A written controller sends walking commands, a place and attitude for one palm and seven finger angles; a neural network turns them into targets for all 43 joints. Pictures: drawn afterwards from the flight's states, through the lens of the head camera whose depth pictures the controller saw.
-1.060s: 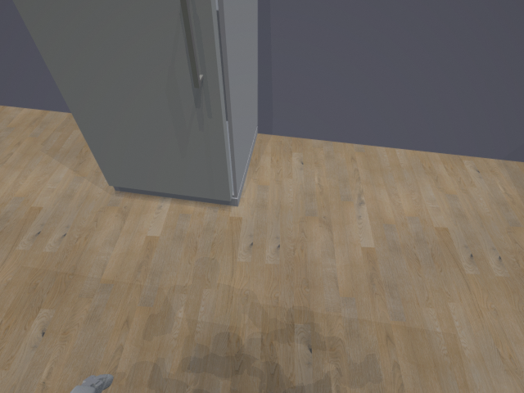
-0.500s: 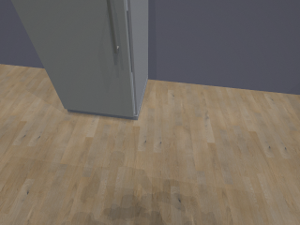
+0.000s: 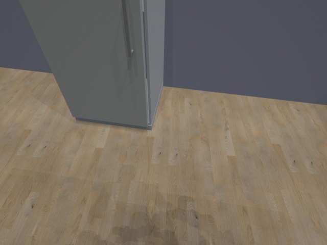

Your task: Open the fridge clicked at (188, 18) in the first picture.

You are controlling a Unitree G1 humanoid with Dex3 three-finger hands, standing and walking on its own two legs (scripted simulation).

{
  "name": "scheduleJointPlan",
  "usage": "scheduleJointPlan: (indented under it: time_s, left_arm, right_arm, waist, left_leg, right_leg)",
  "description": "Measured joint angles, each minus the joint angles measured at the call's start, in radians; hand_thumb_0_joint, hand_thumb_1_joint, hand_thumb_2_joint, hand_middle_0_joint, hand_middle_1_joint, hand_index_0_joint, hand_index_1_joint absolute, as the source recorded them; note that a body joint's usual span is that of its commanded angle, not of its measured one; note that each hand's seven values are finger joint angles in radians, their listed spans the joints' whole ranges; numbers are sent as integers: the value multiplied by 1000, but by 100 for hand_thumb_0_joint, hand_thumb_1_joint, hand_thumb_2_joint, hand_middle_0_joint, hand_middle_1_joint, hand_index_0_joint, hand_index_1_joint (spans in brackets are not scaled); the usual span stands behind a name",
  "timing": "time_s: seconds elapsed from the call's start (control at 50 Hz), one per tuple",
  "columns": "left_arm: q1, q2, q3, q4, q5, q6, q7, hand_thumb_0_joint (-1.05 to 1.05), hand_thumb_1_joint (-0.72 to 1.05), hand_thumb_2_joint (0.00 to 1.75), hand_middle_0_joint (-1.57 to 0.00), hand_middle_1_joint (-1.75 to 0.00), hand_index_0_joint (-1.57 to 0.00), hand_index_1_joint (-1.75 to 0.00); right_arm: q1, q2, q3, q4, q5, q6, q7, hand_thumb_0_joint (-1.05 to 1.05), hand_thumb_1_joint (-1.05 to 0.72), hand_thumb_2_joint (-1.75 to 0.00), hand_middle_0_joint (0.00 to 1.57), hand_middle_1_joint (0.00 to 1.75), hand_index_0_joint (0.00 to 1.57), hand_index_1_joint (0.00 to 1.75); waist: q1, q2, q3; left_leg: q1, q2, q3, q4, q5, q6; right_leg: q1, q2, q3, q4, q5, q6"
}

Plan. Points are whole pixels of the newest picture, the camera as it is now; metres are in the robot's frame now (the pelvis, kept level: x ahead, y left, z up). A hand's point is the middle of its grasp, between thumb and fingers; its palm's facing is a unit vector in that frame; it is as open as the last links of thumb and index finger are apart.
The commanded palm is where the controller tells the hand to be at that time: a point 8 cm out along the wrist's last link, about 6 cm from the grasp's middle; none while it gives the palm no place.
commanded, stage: look at it before walking up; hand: right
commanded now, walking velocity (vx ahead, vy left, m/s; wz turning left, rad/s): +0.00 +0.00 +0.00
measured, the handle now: (128, 25) +1.02 +0.23 +0.09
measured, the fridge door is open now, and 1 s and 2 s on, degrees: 0 0 0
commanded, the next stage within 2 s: walk to a spot facing it in 0.48 s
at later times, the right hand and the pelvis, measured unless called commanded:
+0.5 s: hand out of the picture +0.08 -0.25 -0.15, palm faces -0.02 +0.94 -0.34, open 7.4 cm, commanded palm none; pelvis +0.01 +0.00 +0.00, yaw +0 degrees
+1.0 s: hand out of the picture +0.06 -0.18 -0.18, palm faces -0.14 +0.95 -0.27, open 7.4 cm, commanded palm none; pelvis -0.02 +0.02 -0.03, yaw +11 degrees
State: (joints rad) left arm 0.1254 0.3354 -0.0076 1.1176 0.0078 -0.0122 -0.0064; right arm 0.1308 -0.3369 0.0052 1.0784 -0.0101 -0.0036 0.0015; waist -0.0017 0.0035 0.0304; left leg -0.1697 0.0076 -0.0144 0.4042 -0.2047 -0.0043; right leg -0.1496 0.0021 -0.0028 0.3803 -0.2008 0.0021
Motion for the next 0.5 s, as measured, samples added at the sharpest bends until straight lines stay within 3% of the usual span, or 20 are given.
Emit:
scheduleJointPlan:
  time_s: [0.5]
  left_arm:
    - [-19,4,-1,-2,-2,-1,3,1,90,89,-20,-30,-20,-30]
  right_arm:
    - [1,-6,-2,6,0,-3,-1,1,-90,-90,20,30,21,30]
  waist:
    - [-5,1,5]
  left_leg:
    - [19,-5,0,-20,2,4]
  right_leg:
    - [19,-6,0,-19,0,4]
